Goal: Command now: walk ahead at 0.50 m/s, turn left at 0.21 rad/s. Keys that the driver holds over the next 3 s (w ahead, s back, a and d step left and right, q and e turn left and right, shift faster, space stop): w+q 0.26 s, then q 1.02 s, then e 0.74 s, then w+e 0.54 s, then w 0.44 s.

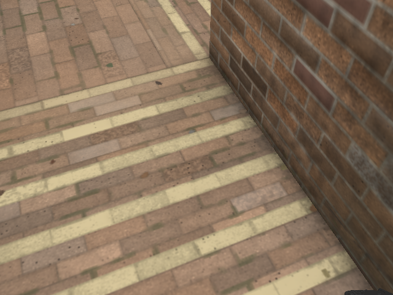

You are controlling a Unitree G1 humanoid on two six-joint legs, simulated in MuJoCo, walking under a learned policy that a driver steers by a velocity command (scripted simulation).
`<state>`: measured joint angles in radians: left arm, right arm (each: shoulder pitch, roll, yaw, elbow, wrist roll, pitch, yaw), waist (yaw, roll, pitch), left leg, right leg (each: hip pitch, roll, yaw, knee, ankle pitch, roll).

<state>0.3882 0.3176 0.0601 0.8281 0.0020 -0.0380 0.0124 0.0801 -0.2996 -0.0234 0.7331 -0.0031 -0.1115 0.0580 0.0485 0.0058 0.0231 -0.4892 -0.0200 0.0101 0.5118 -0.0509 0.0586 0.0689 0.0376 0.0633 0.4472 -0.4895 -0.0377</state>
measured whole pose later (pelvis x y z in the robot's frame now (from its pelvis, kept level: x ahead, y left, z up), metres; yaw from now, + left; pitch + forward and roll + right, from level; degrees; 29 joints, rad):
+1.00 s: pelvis +0.30 +0.06 +0.02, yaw +35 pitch +1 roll -2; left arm 0.11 0.33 0.08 0.76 0.01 0.02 0.01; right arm 0.20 -0.32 -0.06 0.61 -0.01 0.05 0.00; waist 0.01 -0.03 0.06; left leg -0.33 0.00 -0.03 0.57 -0.27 0.04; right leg -0.46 -0.04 -0.03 0.92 -0.48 0.05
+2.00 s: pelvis +0.34 +0.04 +0.02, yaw +29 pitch +0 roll +1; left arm 0.15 0.34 0.06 0.77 -0.03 0.05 -0.02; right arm 0.16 -0.29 -0.06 0.73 -0.01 0.02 -0.04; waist -0.01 -0.01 0.09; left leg -0.18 0.04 0.09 0.43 -0.24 -0.01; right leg -0.39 -0.04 0.00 0.83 -0.42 0.08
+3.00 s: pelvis +0.73 +0.13 +0.01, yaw +4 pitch +1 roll +3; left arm 0.05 0.31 0.00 0.64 0.00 -0.08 -0.04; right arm 0.38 -0.36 -0.07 0.79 0.01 -0.07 0.03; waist -0.11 -0.02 0.07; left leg 0.02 -0.04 0.01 0.39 -0.41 0.02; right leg -0.46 -0.04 -0.01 0.52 -0.09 -0.04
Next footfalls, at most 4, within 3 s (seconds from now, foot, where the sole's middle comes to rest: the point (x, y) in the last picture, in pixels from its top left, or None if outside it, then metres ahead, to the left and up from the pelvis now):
0.48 right None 0.45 -0.05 -0.76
0.92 left None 0.30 0.18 -0.76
1.40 right None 0.45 0.00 -0.76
2.08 right None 0.43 -0.05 -0.76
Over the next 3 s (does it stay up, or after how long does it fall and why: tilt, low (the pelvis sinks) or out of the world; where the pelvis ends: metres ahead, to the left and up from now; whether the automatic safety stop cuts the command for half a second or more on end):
stays up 0.73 0.13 0.01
